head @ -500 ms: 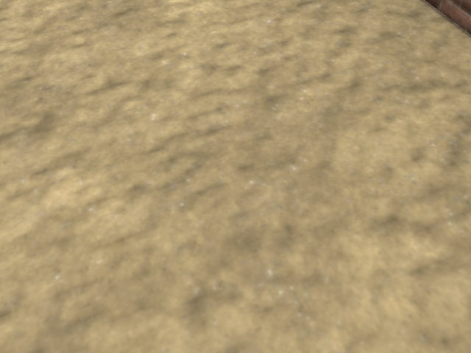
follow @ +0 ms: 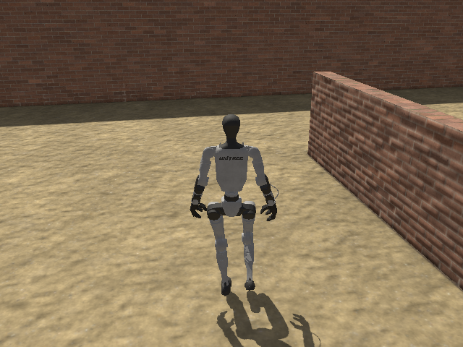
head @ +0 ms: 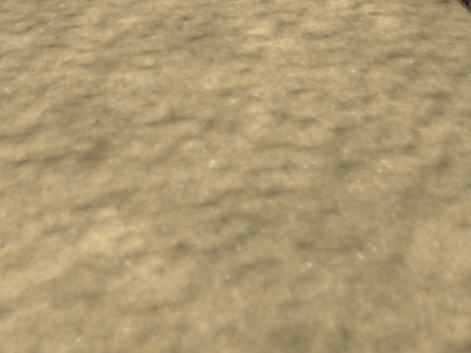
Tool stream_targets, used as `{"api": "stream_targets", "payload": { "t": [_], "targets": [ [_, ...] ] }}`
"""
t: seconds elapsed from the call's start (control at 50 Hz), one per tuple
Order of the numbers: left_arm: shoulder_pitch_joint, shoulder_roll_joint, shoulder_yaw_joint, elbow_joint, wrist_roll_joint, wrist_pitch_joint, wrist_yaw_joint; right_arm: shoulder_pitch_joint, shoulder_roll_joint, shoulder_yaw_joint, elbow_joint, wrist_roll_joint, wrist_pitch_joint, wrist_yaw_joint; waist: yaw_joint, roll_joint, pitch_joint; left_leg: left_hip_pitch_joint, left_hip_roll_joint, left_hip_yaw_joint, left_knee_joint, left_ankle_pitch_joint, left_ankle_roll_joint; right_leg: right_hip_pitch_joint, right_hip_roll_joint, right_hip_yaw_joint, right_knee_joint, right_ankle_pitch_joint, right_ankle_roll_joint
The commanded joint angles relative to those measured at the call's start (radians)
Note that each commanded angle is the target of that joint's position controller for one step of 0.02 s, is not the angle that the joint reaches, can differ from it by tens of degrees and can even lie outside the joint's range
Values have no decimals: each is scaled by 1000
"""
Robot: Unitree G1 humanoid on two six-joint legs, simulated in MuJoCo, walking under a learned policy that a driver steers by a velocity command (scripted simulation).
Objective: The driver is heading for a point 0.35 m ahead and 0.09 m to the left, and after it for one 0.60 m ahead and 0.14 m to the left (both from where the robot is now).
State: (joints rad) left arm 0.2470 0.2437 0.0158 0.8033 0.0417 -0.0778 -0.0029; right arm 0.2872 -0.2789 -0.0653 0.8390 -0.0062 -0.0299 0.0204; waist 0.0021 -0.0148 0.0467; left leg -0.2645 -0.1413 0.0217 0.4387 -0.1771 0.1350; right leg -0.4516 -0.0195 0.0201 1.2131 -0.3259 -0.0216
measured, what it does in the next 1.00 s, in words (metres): walks ahead, turning left: right foot, then left foot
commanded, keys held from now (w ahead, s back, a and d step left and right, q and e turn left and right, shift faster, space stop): w+q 0.28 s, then q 0.72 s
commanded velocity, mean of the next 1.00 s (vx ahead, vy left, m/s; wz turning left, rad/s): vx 0.25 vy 0.00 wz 0.57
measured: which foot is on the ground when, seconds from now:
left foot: down 0.00-0.34, up 0.36-0.82, down 0.84-1.00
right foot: up 0.00-0.34, down 0.36-0.84, up 0.86-1.00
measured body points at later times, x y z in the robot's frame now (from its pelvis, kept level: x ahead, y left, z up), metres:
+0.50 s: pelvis +0.26 -0.04 +0.00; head +0.30 -0.05 +0.45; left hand +0.35 +0.25 -0.09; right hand +0.40 -0.31 -0.13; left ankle +0.15 +0.04 -0.64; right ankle +0.34 -0.12 -0.73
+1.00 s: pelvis +0.31 +0.00 +0.00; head +0.32 +0.04 +0.45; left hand +0.24 +0.29 -0.13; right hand +0.58 -0.14 -0.08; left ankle +0.29 +0.09 -0.73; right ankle +0.37 -0.12 -0.66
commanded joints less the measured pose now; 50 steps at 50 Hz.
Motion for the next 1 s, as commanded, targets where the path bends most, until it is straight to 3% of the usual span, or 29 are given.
{"api": "stream_targets", "payload": {
  "t": [0.02, 0.06, 0.14, 0.24, 0.28, 0.32, 0.34, 0.36, 0.38, 0.4, 0.42, 0.44, 0.46, 0.5, 0.54, 0.62, 0.7, 0.78, 0.8, 0.82, 0.84, 0.86, 0.88, 0.9, 0.92, 0.94, 0.96, 1.0],
  "targets": [
    [57, 87, 17, -64, 14, 27, -7, 41, -121, -27, -44, 7, -30, -4, 33, 23, -26, 39, 271, -315, -231, 306, 167, -108, -58, 11, -81, 31, 41],
    [-16, 84, 14, -97, 11, 33, -10, 66, -142, -32, -41, 8, -33, -6, 18, 41, -14, 25, 242, -291, -248, 312, 151, -138, -64, -10, -184, 103, 65],
    [-183, 78, 7, -153, 3, 33, -16, 144, -146, -38, -34, 12, -25, -10, -51, 75, -14, 105, 207, -292, -216, 338, 89, -186, -47, -22, -406, 273, 83],
    [-313, 87, -1, -206, -9, 18, -20, 205, -161, -44, -41, -5, -17, -23, -103, 89, -25, 240, 237, -363, -127, 430, 80, -189, -1, -12, -569, 283, 67],
    [-281, 110, 3, -207, -12, 9, -17, 169, -174, -48, -58, -10, -17, -30, -72, 100, -33, 239, 255, -401, -86, 442, 55, -94, 14, 10, -645, 240, 45],
    [-120, 150, 20, -160, -11, -5, 0, 110, -184, -50, -74, -8, -20, -30, 5, 96, -80, 194, 207, -390, 72, 624, -2, 140, 62, 0, -734, 208, 11],
    [0, 180, 30, -137, -1, -23, 13, 92, -172, -47, -78, 9, -27, -23, 71, 54, -150, 129, 143, -341, 255, 599, -37, 333, 4, 34, -800, 315, -20],
    [153, 256, 46, -134, 21, -30, 32, 107, -91, -24, -117, 29, -35, -22, 110, -64, -312, -20, 88, -255, 538, 217, -67, 595, -266, 248, -760, 473, -76],
    [118, 321, 66, -147, 11, -7, 27, 269, -51, -17, -136, 50, -22, -34, 23, -282, -448, -246, -50, -137, 783, -496, -92, 758, -512, 601, -767, 740, -228],
    [80, 224, 57, -156, -14, 9, 21, 251, -139, -29, -91, 2, 2, -46, 9, -96, -370, -300, 55, -137, 859, -415, -88, 648, -459, 574, -758, 720, -231],
    [33, 133, 30, -161, -22, 10, 21, 164, -144, -34, -95, -10, 11, -39, 13, -32, -236, -304, 74, -124, 844, -347, -99, 522, -392, 401, -777, 758, -203],
    [-3, 95, 18, -159, -17, 11, 19, 127, -124, -32, -104, -12, 19, -30, -2, -25, -167, -302, 104, -110, 810, -305, -112, 440, -335, 276, -810, 787, -170],
    [-11, 89, 15, -154, -20, 10, 22, 103, -113, -32, -111, -21, 33, -18, -8, -77, -127, -296, 127, -103, 780, -276, -124, 384, -294, 197, -838, 788, -152],
    [-12, 113, 24, -142, -24, 6, 22, 113, -94, -30, -118, -22, 58, 2, -29, -130, -112, -248, 116, -77, 776, -229, -143, 303, -258, 101, -876, 833, -153],
    [-15, 128, 32, -138, -22, 3, 22, 95, -87, -29, -132, -16, 68, 9, -43, -117, -128, -253, 111, -70, 763, -197, -151, 292, -267, 52, -890, 849, -174],
    [-16, 135, 39, -128, -21, 19, 28, -6, -66, -17, -181, -23, 84, 21, -36, -123, -102, -277, 150, -39, 617, -97, -156, 273, -269, -40, -918, 714, -174],
    [-7, 164, 54, -122, -19, 35, 22, -88, -49, -2, -221, -19, 86, 34, -11, -139, -95, -157, 158, 13, 403, -62, -137, 238, -265, -119, -892, 592, -150],
    [34, 201, 73, -113, -21, 63, 16, -135, -66, -7, -258, -14, 79, 31, 22, -148, -90, -101, 139, 52, 243, -158, -108, 295, -303, -115, -810, 496, -126],
    [31, 206, 76, -112, -27, 73, 18, -123, -64, -8, -260, -16, 71, 29, 13, -133, -90, -57, 130, 58, 158, -144, -96, 293, -298, -127, -760, 449, -105],
    [47, 203, 78, -102, -28, 82, 20, -89, -67, -11, -250, -25, 59, 22, -6, -81, -104, 25, 116, 46, 42, -67, -82, 267, -274, -157, -669, 368, -67],
    [105, 173, 72, -97, -20, 90, 17, -35, -132, -27, -238, -38, 43, 7, -17, 96, -143, 149, 224, -133, -72, 66, -53, 174, -209, -211, -469, 192, -9],
    [114, 85, 47, -166, -15, 99, 10, -36, -274, -55, -273, -28, 37, -3, 14, 342, -134, 266, 519, -546, -81, 517, 85, -121, -35, -237, -222, -350, 71],
    [23, 136, 53, -176, -10, 117, 21, 87, -280, -75, -243, 3, 44, -8, -99, 226, -204, 264, 540, -546, -72, 601, 214, -157, 1, -68, -78, -375, 73],
    [-8, 133, 54, -180, -23, 123, 21, 68, -235, -59, -226, 2, 50, -14, -68, 181, -151, 227, 485, -461, -70, 566, 207, -177, -18, -21, -34, -297, 72],
    [-18, 129, 54, -171, -32, 119, 22, -6, -186, -43, -227, 1, 58, -22, -33, 152, -87, 157, 413, -380, -89, 480, 162, -166, -32, -2, -67, -207, 66],
    [-17, 137, 58, -163, -26, 114, 23, -73, -155, -33, -237, 1, 63, -27, -2, 150, -69, 127, 352, -335, -100, 410, 117, -145, -40, 5, -115, -145, 62],
    [6, 151, 63, -150, -13, 116, 22, -107, -132, -26, -247, 4, 65, -29, 12, 157, -78, 108, 319, -306, -99, 425, 103, -110, -27, -6, -120, -109, 63],
    [24, 142, 62, -138, -11, 123, 16, -95, -137, -26, -241, 0, 61, -22, 16, 118, -120, 106, 306, -304, -91, 450, 102, -72, -3, -8, -132, -91, 63]
  ]
}}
